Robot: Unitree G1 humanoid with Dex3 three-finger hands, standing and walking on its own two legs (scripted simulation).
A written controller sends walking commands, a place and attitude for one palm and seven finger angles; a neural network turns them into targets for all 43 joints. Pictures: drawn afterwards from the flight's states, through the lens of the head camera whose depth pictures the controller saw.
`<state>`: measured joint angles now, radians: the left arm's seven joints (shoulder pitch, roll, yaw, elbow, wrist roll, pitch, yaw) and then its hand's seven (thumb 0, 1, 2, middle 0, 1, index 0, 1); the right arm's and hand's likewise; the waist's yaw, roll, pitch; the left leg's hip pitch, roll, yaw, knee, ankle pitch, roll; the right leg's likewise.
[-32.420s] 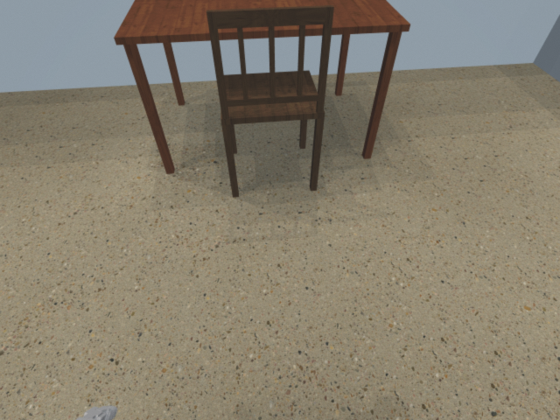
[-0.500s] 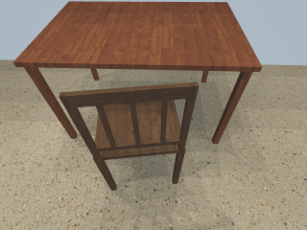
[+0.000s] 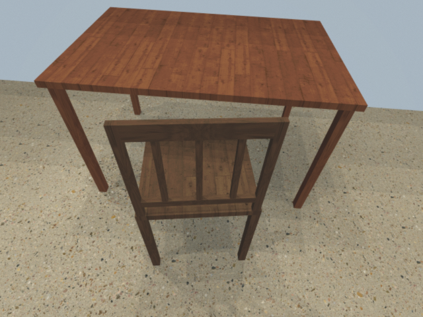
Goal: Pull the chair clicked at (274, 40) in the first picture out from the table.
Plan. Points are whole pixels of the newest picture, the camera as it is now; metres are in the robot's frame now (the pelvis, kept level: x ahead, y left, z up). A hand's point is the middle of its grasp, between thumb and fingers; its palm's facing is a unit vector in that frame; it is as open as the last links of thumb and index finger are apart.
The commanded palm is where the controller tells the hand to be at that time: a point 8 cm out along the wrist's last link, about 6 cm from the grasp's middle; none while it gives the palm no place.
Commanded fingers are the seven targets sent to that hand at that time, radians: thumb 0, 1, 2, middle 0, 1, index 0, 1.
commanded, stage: come to a stop and stand still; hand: left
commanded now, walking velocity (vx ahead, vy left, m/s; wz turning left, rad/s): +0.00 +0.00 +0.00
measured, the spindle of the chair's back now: (199, 171) +0.51 +0.06 -0.09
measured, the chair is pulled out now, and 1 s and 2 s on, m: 0.13 0.13 0.13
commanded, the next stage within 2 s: look again from close up in 0.34 s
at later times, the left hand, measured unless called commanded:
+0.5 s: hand out of the picture -0.01 +0.18 -0.18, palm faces +0.02 -0.99 -0.17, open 7.4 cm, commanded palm none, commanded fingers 0.00 0.90 0.90 -0.20 -0.30 -0.20 -0.30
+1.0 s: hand out of the picture -0.01 +0.17 -0.18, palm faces +0.03 -0.99 -0.16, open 7.4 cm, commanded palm none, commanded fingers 0.00 0.90 0.90 -0.20 -0.30 -0.20 -0.30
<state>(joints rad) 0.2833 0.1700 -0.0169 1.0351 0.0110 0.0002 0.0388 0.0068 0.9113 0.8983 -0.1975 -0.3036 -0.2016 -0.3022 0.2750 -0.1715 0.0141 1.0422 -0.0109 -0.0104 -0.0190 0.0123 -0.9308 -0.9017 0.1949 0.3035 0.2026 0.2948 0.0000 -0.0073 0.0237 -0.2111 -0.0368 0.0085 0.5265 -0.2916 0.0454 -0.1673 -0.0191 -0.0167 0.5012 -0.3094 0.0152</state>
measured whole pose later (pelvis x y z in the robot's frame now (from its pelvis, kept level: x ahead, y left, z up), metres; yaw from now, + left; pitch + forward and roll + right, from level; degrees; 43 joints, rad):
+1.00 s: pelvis +0.01 +0.01 +0.00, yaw +0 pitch -1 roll +0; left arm 0.31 0.15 -0.02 1.11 0.01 0.00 0.04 0.00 0.91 0.90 -0.20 -0.30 -0.20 -0.30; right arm 0.27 -0.14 0.02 1.14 0.00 -0.02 -0.03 0.01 -0.92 -0.90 0.20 0.30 0.20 0.29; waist 0.01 -0.03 0.04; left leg -0.16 -0.07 0.01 0.44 -0.26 0.07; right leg -0.13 -0.05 -0.02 0.44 -0.29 0.04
